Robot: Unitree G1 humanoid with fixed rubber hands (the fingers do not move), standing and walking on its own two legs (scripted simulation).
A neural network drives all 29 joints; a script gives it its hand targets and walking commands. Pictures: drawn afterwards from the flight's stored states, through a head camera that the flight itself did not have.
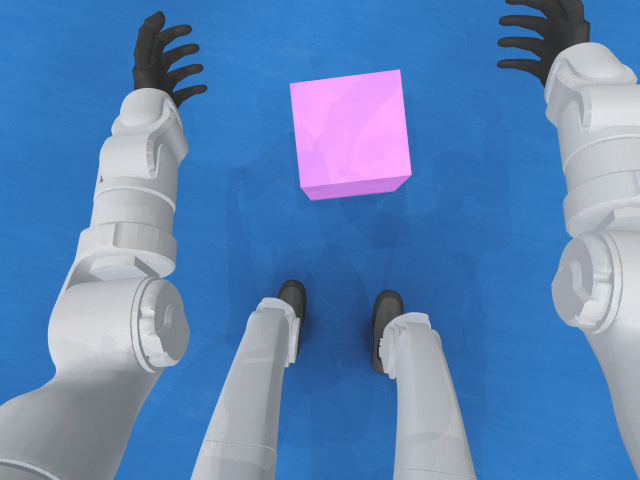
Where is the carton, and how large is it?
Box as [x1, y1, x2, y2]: [290, 69, 411, 200]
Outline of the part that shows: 399,69 290,83 300,186 311,200 393,191 411,174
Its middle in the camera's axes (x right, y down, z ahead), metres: +0.06 -0.20 +0.86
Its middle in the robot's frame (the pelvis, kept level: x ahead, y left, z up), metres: +0.56 +0.03 -0.54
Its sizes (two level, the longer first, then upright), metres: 0.210 0.200 0.250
